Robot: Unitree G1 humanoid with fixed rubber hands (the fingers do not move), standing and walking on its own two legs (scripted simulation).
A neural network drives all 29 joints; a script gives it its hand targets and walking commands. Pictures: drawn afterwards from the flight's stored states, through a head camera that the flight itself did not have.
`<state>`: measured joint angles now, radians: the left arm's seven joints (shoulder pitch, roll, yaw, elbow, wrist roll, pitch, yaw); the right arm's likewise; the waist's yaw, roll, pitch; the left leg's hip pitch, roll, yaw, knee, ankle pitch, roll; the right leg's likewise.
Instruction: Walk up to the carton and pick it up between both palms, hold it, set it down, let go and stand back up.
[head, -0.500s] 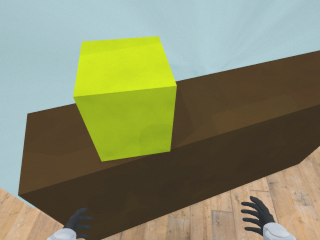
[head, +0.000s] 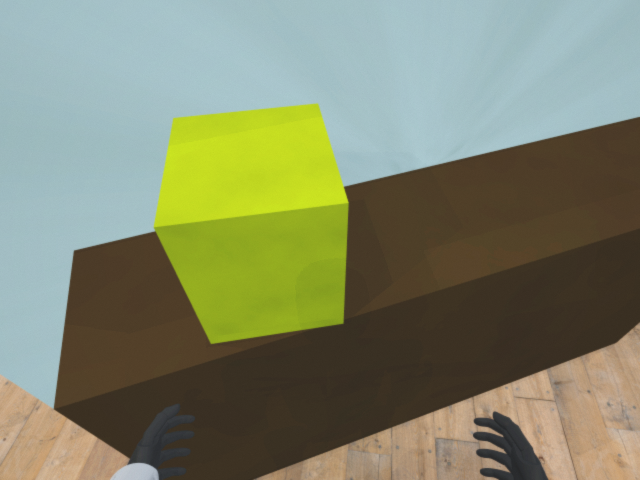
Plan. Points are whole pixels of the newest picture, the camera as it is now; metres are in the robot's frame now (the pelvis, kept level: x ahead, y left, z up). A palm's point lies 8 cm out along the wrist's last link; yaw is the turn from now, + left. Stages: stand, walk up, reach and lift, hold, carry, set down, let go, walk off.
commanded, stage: reach and lift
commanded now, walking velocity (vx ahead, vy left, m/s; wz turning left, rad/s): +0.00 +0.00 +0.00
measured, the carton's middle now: (263, 226) +0.45 +0.09 +0.07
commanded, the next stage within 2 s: none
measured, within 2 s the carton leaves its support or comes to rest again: neither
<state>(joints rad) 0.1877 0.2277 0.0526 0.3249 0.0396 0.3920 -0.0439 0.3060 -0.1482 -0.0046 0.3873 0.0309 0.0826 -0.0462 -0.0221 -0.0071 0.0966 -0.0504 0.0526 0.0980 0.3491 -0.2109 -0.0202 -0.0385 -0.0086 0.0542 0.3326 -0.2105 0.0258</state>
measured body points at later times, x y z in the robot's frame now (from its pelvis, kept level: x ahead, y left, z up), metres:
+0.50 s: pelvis +0.00 +0.00 +0.00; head +0.00 +0.01 +0.45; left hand +0.18 +0.25 -0.02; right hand +0.17 -0.18 -0.02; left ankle -0.01 +0.12 -0.75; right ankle -0.01 -0.14 -0.75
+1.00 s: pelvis +0.00 +0.00 +0.00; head +0.00 +0.00 +0.45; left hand +0.23 +0.24 +0.05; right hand +0.25 -0.16 +0.04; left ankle -0.01 +0.12 -0.75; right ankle -0.01 -0.14 -0.75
